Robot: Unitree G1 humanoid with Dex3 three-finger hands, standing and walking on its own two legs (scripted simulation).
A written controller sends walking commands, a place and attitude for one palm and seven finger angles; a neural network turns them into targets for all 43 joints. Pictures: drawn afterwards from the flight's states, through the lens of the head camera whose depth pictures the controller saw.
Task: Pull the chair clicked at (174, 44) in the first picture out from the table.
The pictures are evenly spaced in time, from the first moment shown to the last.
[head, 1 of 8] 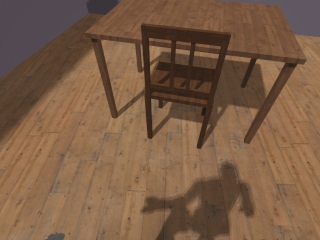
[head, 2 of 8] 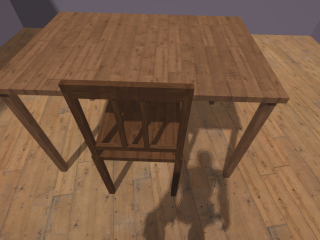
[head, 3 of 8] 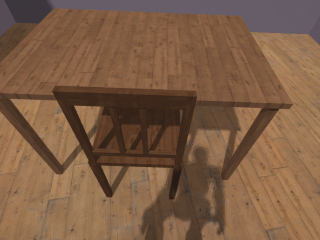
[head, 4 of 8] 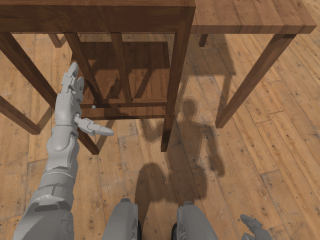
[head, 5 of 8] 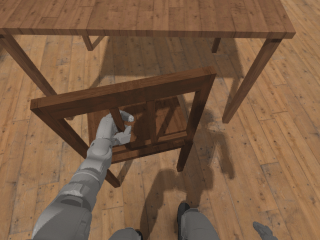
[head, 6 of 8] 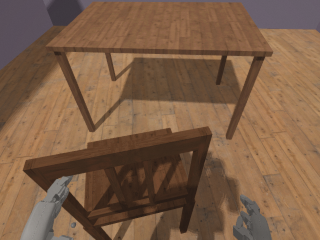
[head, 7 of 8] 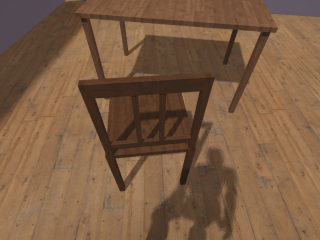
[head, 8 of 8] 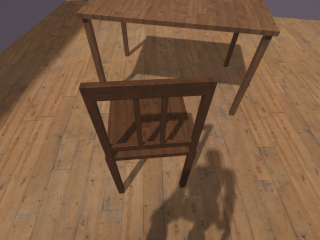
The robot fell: no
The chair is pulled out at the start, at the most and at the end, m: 0.00 0.61 0.61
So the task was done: yes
